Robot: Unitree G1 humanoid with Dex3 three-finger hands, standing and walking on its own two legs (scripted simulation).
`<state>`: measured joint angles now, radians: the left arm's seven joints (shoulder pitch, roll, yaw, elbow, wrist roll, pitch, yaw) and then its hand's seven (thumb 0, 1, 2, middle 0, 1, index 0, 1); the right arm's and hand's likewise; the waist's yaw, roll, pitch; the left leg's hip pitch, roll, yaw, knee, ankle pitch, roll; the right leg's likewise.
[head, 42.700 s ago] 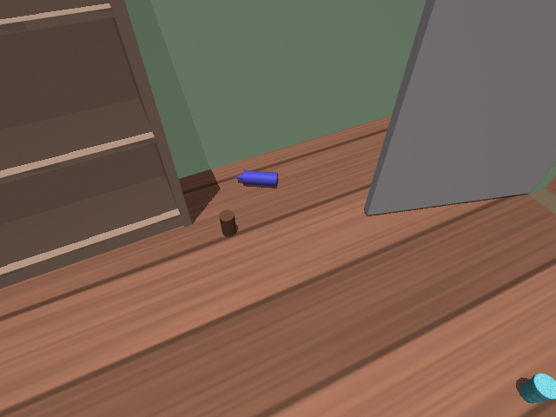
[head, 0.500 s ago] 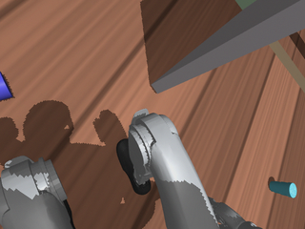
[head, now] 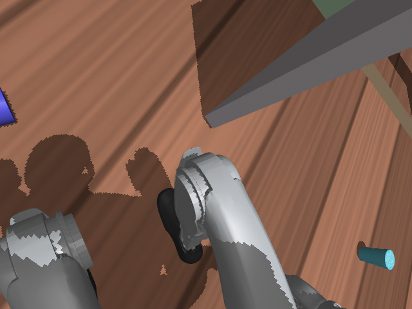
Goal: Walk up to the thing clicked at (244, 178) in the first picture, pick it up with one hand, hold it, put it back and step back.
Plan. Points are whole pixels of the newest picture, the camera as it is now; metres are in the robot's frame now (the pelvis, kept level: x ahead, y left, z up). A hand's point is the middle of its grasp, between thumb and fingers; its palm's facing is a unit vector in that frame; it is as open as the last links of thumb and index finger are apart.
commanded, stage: open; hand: left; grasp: from above
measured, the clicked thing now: out of the picture +0.50 +0.28 -0.28
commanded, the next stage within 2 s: withdraw in 0.14 s
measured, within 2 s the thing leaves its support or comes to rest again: neither
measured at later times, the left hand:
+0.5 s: hand out of the picture +0.49 +0.29 -0.21, palm faces -0.31 -0.12 -0.94, open 13.9 cm
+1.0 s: hand out of the picture +0.45 +0.27 -0.08, palm faces -0.50 -0.10 -0.86, open 13.9 cm
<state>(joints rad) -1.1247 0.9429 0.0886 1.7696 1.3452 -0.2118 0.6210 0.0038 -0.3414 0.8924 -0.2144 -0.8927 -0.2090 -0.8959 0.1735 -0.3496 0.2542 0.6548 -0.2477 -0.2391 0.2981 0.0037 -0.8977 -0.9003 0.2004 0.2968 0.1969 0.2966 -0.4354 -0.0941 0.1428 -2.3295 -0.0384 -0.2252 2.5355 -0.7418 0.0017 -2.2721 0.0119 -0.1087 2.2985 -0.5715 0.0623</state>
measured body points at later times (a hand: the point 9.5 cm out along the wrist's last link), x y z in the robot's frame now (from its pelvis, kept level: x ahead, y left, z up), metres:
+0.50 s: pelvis +0.00 +0.00 +0.01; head +0.27 +0.11 +0.34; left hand +0.51 +0.29 -0.16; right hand +0.01 -0.26 -0.04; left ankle +0.06 +0.12 -0.28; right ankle +0.14 -0.14 -0.28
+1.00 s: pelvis -0.01 -0.02 +0.06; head +0.21 +0.06 +0.44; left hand +0.47 +0.28 -0.03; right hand +0.09 -0.30 -0.04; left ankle +0.06 +0.12 -0.28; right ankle +0.14 -0.14 -0.28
